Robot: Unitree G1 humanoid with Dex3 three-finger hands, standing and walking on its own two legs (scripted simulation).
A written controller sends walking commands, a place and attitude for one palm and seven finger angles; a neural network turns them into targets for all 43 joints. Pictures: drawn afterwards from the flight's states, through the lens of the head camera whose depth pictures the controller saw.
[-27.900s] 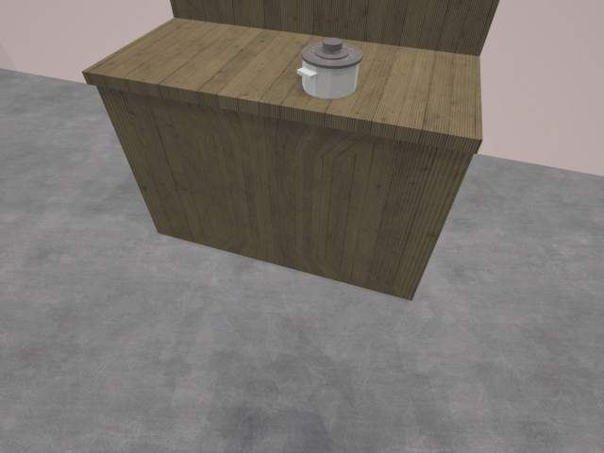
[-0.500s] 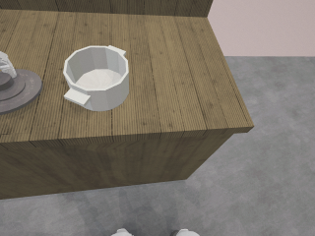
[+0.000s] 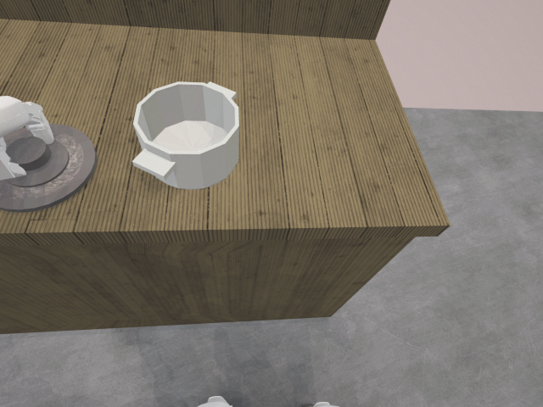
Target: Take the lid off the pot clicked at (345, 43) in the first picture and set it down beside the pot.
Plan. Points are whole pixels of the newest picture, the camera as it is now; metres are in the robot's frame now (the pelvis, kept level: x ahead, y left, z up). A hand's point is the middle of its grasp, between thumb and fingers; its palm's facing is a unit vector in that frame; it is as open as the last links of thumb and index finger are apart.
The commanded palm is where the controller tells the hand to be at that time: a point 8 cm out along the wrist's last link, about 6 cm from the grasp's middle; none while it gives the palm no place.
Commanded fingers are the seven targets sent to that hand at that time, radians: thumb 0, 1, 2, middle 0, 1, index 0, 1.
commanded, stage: open the fingers wide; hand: left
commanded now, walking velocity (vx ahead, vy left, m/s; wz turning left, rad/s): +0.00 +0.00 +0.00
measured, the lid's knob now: (28, 153) +0.47 +0.35 +0.05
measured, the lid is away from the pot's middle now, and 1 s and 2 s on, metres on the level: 0.23 0.23 0.23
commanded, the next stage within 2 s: raise the empty hand in 0.66 s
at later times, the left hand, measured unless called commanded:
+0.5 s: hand (3, 157) +0.44 +0.36 +0.09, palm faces -0.46 -0.14 -0.88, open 10.6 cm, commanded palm +0.48 +0.35 +0.14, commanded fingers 0.00 0.02 0.57 -0.32 -0.91 -0.32 -0.91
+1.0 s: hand out of the picture +0.45 +0.36 +0.11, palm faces -0.40 -0.16 -0.90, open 11.0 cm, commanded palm +0.48 +0.35 +0.17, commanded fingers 0.00 0.01 0.59 -0.33 -0.90 -0.33 -0.90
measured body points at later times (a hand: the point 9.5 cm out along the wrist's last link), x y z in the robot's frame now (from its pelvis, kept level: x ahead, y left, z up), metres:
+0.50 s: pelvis +0.00 -0.01 +0.00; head +0.09 +0.02 +0.44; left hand +0.46 +0.36 +0.14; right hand +0.01 -0.29 -0.11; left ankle +0.00 +0.05 -0.72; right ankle +0.00 -0.19 -0.72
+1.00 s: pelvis +0.00 -0.01 +0.00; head +0.09 +0.03 +0.44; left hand +0.46 +0.37 +0.16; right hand +0.02 -0.29 -0.11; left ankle +0.00 +0.05 -0.72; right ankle +0.00 -0.19 -0.72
